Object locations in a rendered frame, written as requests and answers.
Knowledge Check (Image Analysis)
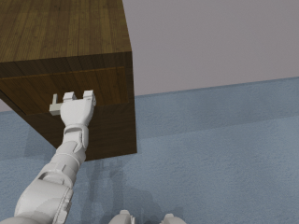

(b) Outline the robot right shin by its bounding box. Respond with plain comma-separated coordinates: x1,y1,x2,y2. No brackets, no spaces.
164,214,174,220

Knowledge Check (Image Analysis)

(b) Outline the handle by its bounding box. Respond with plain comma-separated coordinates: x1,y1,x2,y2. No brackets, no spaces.
50,93,63,116

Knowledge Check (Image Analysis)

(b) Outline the robot left upper arm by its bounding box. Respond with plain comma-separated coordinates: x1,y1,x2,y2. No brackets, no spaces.
0,179,74,224

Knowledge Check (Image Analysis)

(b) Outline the robot shin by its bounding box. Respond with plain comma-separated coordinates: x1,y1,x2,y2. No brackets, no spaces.
164,214,174,220
120,210,130,215

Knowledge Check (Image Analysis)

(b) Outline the drawer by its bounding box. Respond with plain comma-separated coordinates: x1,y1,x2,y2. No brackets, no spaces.
0,66,128,115

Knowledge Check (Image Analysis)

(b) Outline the left robot hand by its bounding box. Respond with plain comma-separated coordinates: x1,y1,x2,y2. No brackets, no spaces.
60,90,96,127

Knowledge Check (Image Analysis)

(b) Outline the robot left shin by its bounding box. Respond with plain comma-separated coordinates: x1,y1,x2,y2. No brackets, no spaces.
120,210,130,215

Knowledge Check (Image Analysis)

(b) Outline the robot left forearm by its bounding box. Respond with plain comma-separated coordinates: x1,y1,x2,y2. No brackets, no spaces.
14,124,89,217

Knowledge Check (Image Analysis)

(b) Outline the cabinet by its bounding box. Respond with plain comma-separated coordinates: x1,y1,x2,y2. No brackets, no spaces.
0,0,137,161

